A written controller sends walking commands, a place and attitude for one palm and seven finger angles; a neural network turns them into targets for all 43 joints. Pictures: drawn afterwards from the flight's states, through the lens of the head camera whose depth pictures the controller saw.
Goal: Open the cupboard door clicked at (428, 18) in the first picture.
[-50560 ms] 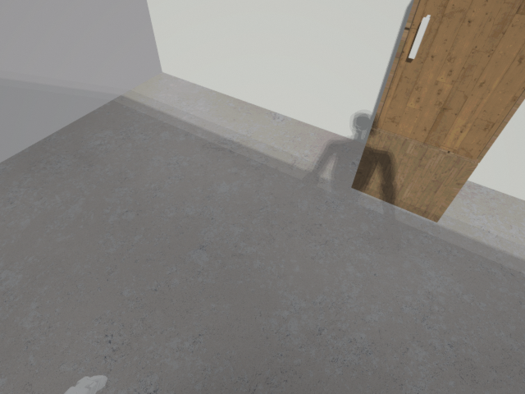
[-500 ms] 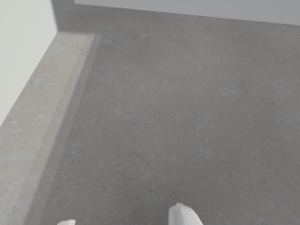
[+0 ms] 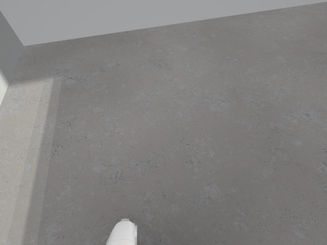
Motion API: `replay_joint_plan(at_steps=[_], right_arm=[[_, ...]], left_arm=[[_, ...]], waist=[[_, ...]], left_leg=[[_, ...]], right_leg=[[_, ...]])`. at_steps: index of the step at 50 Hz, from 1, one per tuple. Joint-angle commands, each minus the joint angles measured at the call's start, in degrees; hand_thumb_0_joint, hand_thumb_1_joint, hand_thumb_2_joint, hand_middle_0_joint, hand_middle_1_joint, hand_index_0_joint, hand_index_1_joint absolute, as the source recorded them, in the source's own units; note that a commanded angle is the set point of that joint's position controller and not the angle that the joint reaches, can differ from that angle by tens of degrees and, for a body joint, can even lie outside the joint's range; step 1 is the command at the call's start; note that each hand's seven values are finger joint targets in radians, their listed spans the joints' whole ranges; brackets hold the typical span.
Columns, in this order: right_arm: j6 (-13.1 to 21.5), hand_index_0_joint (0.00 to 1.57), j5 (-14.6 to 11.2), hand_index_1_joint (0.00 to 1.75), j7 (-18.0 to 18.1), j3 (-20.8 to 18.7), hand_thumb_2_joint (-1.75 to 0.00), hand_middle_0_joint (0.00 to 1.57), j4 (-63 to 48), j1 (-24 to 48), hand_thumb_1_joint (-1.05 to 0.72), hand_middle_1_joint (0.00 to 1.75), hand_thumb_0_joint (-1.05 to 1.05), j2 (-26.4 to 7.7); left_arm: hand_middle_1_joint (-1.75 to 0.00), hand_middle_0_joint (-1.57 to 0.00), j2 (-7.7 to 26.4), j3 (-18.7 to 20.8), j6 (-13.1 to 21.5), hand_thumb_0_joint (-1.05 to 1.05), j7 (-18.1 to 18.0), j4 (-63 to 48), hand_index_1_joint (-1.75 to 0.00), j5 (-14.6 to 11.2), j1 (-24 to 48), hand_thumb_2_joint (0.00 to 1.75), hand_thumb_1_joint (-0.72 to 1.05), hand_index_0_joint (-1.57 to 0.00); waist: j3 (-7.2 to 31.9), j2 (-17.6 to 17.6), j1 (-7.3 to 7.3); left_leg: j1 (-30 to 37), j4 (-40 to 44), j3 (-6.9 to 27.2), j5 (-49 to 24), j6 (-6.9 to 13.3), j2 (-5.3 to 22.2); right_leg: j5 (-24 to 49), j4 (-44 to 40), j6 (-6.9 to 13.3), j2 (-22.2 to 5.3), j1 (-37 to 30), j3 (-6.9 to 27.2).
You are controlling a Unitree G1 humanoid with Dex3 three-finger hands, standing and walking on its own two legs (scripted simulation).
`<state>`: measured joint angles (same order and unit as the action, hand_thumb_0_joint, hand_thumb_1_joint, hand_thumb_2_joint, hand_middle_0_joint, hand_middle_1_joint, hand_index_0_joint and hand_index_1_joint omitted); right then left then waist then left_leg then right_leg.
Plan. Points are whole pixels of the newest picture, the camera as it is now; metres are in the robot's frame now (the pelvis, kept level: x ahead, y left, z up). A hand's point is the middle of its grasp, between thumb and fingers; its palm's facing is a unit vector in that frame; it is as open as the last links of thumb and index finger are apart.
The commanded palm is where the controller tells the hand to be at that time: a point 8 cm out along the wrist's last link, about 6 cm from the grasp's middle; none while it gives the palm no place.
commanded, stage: walk to a spot facing it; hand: left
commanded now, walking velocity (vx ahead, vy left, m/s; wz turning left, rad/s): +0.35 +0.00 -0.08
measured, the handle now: out of the picture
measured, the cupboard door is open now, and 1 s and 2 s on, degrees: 38 38 38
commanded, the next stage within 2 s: turn to face it in 0.12 s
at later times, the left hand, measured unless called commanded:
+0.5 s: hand (109, 201) +0.26 +0.20 -0.18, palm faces +0.08 -0.98 -0.18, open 7.3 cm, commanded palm none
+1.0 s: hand (130, 158) +0.40 +0.14 -0.15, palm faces +0.29 -0.92 -0.25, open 7.4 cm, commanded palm none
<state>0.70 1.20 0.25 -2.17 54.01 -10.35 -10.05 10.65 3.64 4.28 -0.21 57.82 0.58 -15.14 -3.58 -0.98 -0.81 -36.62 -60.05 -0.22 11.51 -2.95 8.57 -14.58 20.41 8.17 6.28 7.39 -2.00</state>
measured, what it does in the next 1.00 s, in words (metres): walks ahead, turning left: left foot, then right foot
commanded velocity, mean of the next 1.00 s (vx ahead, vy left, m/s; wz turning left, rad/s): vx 0.05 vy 0.00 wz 0.46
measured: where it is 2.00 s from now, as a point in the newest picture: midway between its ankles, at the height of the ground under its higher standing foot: (186, 209)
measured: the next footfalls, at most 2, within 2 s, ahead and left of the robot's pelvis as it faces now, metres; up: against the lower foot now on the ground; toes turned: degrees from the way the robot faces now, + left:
left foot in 0.28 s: +0.29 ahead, +0.09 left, +0.00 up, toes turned +3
right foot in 0.78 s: +0.38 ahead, -0.13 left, +0.00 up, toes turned +9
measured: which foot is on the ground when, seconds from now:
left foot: up 0.00-0.26, down 0.28-0.80, up 0.82-1.00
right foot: down 0.00-0.30, up 0.32-0.76, down 0.78-1.00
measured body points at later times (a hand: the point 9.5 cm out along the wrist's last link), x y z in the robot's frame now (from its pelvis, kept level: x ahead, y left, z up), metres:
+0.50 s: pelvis +0.24 +0.03 +0.00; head +0.29 +0.04 +0.44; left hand +0.26 +0.25 -0.17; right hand +0.26 -0.21 -0.15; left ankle +0.25 +0.09 -0.74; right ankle +0.23 -0.14 -0.66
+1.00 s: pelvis +0.35 -0.06 +0.00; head +0.40 -0.07 +0.44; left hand +0.39 +0.19 -0.13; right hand +0.47 -0.29 -0.16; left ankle +0.27 +0.08 -0.65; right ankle +0.34 -0.14 -0.74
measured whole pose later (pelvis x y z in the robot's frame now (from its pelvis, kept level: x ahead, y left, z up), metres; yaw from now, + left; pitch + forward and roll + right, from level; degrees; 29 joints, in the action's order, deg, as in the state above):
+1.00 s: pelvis +0.35 -0.06 +0.00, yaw +20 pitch +1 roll +3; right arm -4.1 0.7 -0.4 -4.2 55.6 -10.8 -14.5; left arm 8.5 0.9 1.0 -1.9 51.8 1.1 -7.2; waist -4.8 -0.2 -2.9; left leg -29.5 -64.9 -2.1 25.1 -3.8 1.9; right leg -18.4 28.9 2.5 -4.4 11.8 -9.8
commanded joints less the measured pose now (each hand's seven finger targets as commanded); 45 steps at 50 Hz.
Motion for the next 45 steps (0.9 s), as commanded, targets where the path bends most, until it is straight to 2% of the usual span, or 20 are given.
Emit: replay_joint_plan(at_steps=[1,7,10,12,13,14,15,16,18,20,22,27,33,37,38,39,40,41,42,45], right_arm=[[0.3,0.20,-0.4,0.30,-0.4,-1.0,-0.90,0.20,-2.0,0.3,-0.90,0.30,0.00,-3.6],[0.9,0.20,-0.6,0.30,-1.2,-0.5,-0.90,0.20,-3.7,10.5,-0.90,0.30,0.00,-2.7],[1.6,0.20,-0.6,0.30,-0.6,-0.2,-0.90,0.20,-2.2,7.8,-0.90,0.30,0.00,-2.6],[2.0,0.20,-0.6,0.30,0.4,-0.7,-0.90,0.20,2.2,-3.5,-0.90,0.30,0.00,-4.4],[2.0,0.20,-0.2,0.30,0.8,-1.2,-0.90,0.20,4.6,-11.8,-0.90,0.30,0.00,-6.6],[2.2,0.20,1.0,0.30,1.3,-2.2,-0.90,0.20,5.8,-18.4,-0.90,0.30,0.00,-11.3],[1.7,0.20,-0.2,0.30,1.8,-1.4,-0.90,0.20,5.3,-18.9,-0.90,0.30,0.00,-11.6],[1.4,0.20,-0.5,0.30,1.6,-1.0,-0.90,0.20,4.6,-14.5,-0.90,0.30,0.00,-10.7],[2.4,0.20,-0.4,0.30,2.5,0.2,-0.90,0.20,3.8,-9.7,-0.90,0.30,0.00,-5.6],[2.9,0.20,-0.4,0.30,2.5,0.7,-0.90,0.20,3.8,-8.8,-0.90,0.30,0.00,-5.1],[2.7,0.20,-0.5,0.30,2.4,0.1,-0.90,0.20,3.5,-8.0,-0.90,0.30,0.00,-6.7],[1.3,0.20,-0.4,0.30,1.8,-1.0,-0.90,0.20,3.1,-8.5,-0.90,0.30,0.00,-8.8],[-0.1,0.20,0.3,0.30,1.6,-2.1,-0.90,0.20,3.2,-12.4,-0.90,0.30,0.00,-10.1],[-1.0,0.20,-0.2,0.30,1.6,-3.2,-0.90,0.20,1.7,-10.0,-0.90,0.30,0.00,-11.5],[-0.8,0.20,-0.6,0.30,1.3,-3.1,-0.90,0.20,1.0,-9.3,-0.90,0.30,0.00,-10.5],[-0.3,0.20,-1.4,0.30,0.8,-2.8,-0.90,0.20,0.2,-11.0,-0.90,0.30,0.00,-7.3],[-0.5,0.20,-1.4,0.30,1.2,-3.0,-0.90,0.20,-1.2,-11.0,-0.90,0.30,0.00,-7.1],[-1.1,0.20,-0.9,0.30,1.1,-3.0,-0.90,0.20,-1.6,-10.0,-0.90,0.30,0.00,-8.3],[-1.9,0.20,-0.7,0.30,0.9,-3.0,-0.90,0.20,-0.8,-8.6,-0.90,0.30,0.00,-7.5],[-3.6,0.20,-0.6,0.30,-0.5,-2.3,-0.90,0.20,-1.3,-4.1,-0.90,0.30,0.00,-5.7]], left_arm=[[-0.30,-0.20,4.6,0.3,1.4,0.00,-0.5,0.3,-0.30,-0.3,-10.0,0.90,0.90,-0.20],[-0.30,-0.20,4.0,-0.7,1.3,0.00,-1.8,4.0,-0.30,0.3,-16.5,0.90,0.90,-0.20],[-0.30,-0.20,5.8,-0.5,1.6,0.00,-2.2,4.5,-0.30,0.2,-15.4,0.90,0.90,-0.20],[-0.30,-0.20,6.6,-0.3,1.8,0.00,-2.5,5.0,-0.30,0.1,-13.3,0.90,0.90,-0.20],[-0.30,-0.20,6.7,-0.4,1.8,0.00,-2.4,4.6,-0.30,-0.5,-11.8,0.90,0.90,-0.20],[-0.30,-0.20,3.4,-0.8,1.7,0.00,-2.1,3.9,-0.30,-1.6,-14.0,0.90,0.90,-0.20],[-0.30,-0.20,1.6,-1.7,1.9,0.00,-2.3,2.4,-0.30,-1.7,-15.0,0.90,0.90,-0.20],[-0.30,-0.20,3.1,-1.1,0.9,0.00,-2.8,2.0,-0.30,-0.6,-12.2,0.90,0.90,-0.20],[-0.30,-0.20,1.1,-1.1,-0.9,0.00,-1.8,1.1,-0.30,0.6,-7.5,0.90,0.90,-0.20],[-0.30,-0.20,-0.6,-0.9,-2.6,0.00,-1.2,1.2,-0.30,0.9,-8.5,0.90,0.90,-0.20],[-0.30,-0.20,-0.8,-0.5,-3.6,0.00,-1.1,1.0,-0.30,0.7,-8.9,0.90,0.90,-0.20],[-0.30,-0.20,1.9,0.8,-5.0,0.00,-0.9,-2.3,-0.30,0.6,-2.3,0.90,0.90,-0.20],[-0.30,-0.20,3.7,0.1,-4.5,0.00,-0.8,-7.5,-0.30,0.1,9.4,0.90,0.90,-0.20],[-0.30,-0.20,5.8,0.3,-3.5,0.00,-1.0,-8.1,-0.30,-0.3,6.9,0.90,0.90,-0.20],[-0.30,-0.20,7.4,0.8,-2.8,0.00,-1.2,-7.3,-0.30,-0.2,3.6,0.90,0.90,-0.20],[-0.30,-0.20,13.0,1.9,-2.2,0.00,-1.9,-6.4,-0.30,0.3,-0.1,0.90,0.90,-0.20],[-0.30,-0.20,15.4,2.3,-2.5,0.00,-2.2,-6.0,-0.30,0.4,-3.2,0.90,0.90,-0.20],[-0.30,-0.20,14.1,1.5,-2.6,0.00,-2.4,-6.9,-0.30,0.4,-2.2,0.90,0.90,-0.20],[-0.30,-0.20,10.0,0.9,-2.8,0.00,-2.8,-7.4,-0.30,0.3,1.9,0.90,0.90,-0.20],[-0.30,-0.20,8.4,0.1,-3.0,0.00,-2.5,-8.5,-0.30,0.1,4.7,0.90,0.90,-0.20]], waist=[[3.3,7.5,1.75],[-1.7,7.0,3.69],[0.0,7.1,1.02],[4.9,6.3,-4.31],[8.8,4.9,-7.97],[16.8,-6.7,-8.90],[20.2,-9.4,-5.96],[12.6,-2.8,-4.04],[0.7,-3.9,-0.82],[0.3,-2.1,1.89],[4.3,-1.0,2.94],[5.8,-7.1,2.51],[4.6,-8.7,-1.00],[6.7,-8.4,0.76],[9.7,-5.0,2.33],[15.2,9.0,3.27],[17.9,16.7,4.07],[14.3,12.8,3.73],[11.2,13.4,1.85],[4.3,10.9,-0.16]], left_leg=[[-4.7,2.9,-2.6,-2.3,0.0,-2.3],[-4.9,12.2,-5.6,-0.2,1.5,-5.7],[6.5,20.8,-10.2,3.2,3.8,-10.9],[21.2,28.7,-9.9,-3.4,6.0,-12.7],[35.2,29.8,-5.0,-14.6,8.8,-8.1],[50.0,27.2,16.3,-35.8,17.7,9.1],[50.3,33.0,28.9,-54.2,24.2,18.4],[40.6,35.9,23.3,-48.3,23.8,16.9],[25.3,41.5,18.0,-38.6,18.7,11.1],[21.4,42.0,10.2,-41.6,14.8,6.6],[22.0,40.7,6.7,-42.2,12.8,4.1],[22.4,40.6,8.7,-33.0,10.9,2.2],[26.4,36.5,14.6,-36.2,11.8,2.3],[24.7,30.9,16.9,-32.5,9.1,1.0],[19.4,27.6,15.2,-24.5,6.4,-1.3],[7.4,15.7,7.8,-4.3,2.3,-7.4],[2.7,-0.3,0.3,29.3,-0.4,-12.1],[3.7,-7.6,2.9,26.9,0.2,-8.4],[2.3,-10.6,3.4,23.1,-0.2,-7.1],[2.8,-10.9,-0.1,14.9,-1.1,-5.8]], right_leg=[[45.6,-3.7,-5.2,-14.8,-10.8,9.4],[54.3,-3.2,-4.5,-16.3,-15.7,12.0],[71.9,2.8,-4.5,-15.9,-14.6,10.3],[74.1,14.3,-6.9,-14.1,-11.3,7.4],[62.1,25.0,-8.4,-13.0,-1.5,5.3],[22.7,47.2,-10.0,-6.7,14.2,1.8],[-16.3,60.2,-8.6,-3.3,19.1,3.6],[-16.3,60.5,-7.9,-6.4,19.8,6.6],[-9.9,56.5,-9.9,-9.0,22.4,5.1],[-6.6,50.6,-11.1,-9.8,19.9,3.6],[-4.1,46.5,-11.9,-9.5,18.4,2.3],[0.4,41.0,-13.5,-9.5,21.9,1.7],[-4.1,26.6,-13.1,-7.1,20.7,0.1],[1.5,9.0,-11.9,-5.9,8.2,0.7],[12.6,1.6,-11.3,-9.4,-3.0,2.9],[33.2,2.7,-7.1,-23.2,-19.5,14.1],[52.0,5.6,0.7,-37.0,-20.4,22.1],[49.2,5.1,3.2,-35.9,-12.9,17.8],[47.9,4.3,1.8,-32.1,-10.0,13.4],[43.6,2.3,-2.7,-25.3,-1.8,1.6]])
